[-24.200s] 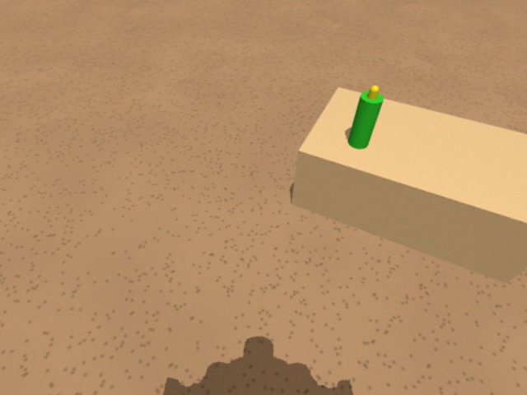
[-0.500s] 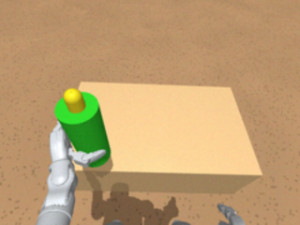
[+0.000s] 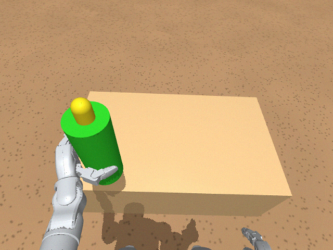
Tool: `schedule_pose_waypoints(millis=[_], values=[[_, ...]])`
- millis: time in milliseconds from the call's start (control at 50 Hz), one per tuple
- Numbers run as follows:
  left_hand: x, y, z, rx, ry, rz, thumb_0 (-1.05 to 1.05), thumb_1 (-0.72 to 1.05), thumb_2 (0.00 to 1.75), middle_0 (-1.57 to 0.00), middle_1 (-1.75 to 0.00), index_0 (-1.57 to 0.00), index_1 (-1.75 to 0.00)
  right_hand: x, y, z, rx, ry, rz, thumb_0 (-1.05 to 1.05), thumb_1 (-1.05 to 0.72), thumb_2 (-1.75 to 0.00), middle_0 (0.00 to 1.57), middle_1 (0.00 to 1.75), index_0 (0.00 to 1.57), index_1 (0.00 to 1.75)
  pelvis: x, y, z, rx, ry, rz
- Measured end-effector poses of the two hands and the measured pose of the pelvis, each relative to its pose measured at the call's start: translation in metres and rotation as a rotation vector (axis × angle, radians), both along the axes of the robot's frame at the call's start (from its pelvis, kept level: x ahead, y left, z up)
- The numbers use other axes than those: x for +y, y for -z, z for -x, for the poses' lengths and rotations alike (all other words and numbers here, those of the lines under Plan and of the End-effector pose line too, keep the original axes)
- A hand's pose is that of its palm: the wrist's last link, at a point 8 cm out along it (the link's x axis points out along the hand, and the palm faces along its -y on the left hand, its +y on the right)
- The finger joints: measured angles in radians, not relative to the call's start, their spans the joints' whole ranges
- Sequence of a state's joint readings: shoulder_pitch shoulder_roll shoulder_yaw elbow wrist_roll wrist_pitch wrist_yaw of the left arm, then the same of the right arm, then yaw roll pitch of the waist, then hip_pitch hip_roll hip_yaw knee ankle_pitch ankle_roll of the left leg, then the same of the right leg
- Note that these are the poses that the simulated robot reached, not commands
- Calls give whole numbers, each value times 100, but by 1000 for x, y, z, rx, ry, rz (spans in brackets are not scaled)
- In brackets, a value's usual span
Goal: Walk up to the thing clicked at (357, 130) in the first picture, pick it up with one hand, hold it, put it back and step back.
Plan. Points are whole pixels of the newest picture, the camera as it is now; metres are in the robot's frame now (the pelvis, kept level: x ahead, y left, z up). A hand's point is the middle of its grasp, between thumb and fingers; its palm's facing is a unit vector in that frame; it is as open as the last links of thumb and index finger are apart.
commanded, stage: hold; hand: left
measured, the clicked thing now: (96, 143) +0.34 +0.16 +0.08
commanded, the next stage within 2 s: crouch in 0.16 s
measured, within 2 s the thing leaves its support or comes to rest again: neither
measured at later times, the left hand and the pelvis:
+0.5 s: hand (95, 152) +0.35 +0.18 +0.02, palm faces +0.26 -0.96 -0.05, open 12.0 cm; pelvis +0.00 -0.01 -0.01, yaw +0 degrees
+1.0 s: hand (100, 145) +0.45 +0.22 -0.11, palm faces +0.29 -0.95 -0.04, open 11.9 cm; pelvis -0.03 +0.00 -0.11, yaw -2 degrees
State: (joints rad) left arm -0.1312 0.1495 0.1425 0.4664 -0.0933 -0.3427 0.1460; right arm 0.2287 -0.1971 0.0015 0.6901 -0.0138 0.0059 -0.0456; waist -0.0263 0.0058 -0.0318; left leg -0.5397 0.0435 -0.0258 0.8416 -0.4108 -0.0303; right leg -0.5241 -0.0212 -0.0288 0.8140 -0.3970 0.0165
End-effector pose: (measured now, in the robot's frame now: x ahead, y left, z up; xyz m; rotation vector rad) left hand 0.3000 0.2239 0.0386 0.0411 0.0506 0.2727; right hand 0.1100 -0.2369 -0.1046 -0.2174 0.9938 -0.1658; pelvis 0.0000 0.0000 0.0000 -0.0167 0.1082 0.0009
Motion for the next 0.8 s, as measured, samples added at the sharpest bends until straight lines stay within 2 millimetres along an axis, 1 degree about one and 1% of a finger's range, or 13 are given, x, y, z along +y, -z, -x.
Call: schedule_pose_waypoints(millis=[340, 440, 520, 600, 680, 800], values=[[0, 0, -5, 3, 3, -6, -3, -61, 90, -60, -105, -63, -105, -4, 0, -4, 2, 0, 2, 1, -93, -91, 21, 30, 20, 30, -3, 0, -3, 3, -1, -1], [0, 9, -10, 11, 5, 5, -3, -61, 90, -61, -104, -64, -104, -6, 4, -2, 12, -6, 2, 1, -92, -91, 21, 30, 20, 30, -4, 3, 0, 17, -4, -3], [4, 23, -20, 16, 0, 7, -3, -61, 89, -61, -103, -65, -103, -10, 11, 5, 39, -11, 14, 1, -91, -90, 21, 30, 20, 30, -6, 9, 6, 49, -6, -4], [13, 46, -35, 21, -28, 14, -3, -61, 88, -62, -102, -66, -102, -17, 25, 19, 92, -18, 33, 1, -90, -90, 21, 30, 20, 30, -7, 22, 14, 109, -7, -3], [21, 73, -56, 17, -40, 6, -3, -61, 88, -63, -101, -66, -101, -24, 46, 41, 163, -18, 56, 1, -90, -90, 21, 30, 20, 30, -7, 42, 21, 185, -5, 5], [30, 108, -86, 6, -28, -2, -3, -61, 88, -63, -100, -67, -100, -29, 80, 82, 293, 11, 68, 1, -91, -90, 21, 30, 20, 30, -4, 76, 27, 278, 5, 21]])
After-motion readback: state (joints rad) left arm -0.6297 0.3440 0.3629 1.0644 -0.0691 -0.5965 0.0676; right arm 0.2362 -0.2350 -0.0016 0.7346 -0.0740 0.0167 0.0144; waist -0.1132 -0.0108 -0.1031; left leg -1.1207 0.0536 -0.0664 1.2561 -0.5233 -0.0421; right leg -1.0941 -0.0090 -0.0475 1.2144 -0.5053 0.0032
